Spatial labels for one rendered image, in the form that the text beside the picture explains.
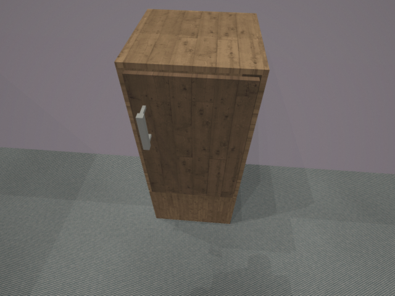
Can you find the cupboard door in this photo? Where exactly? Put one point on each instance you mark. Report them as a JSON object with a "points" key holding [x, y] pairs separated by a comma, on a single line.
{"points": [[199, 125]]}

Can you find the handle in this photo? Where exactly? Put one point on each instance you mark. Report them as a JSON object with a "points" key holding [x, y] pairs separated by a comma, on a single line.
{"points": [[143, 130]]}

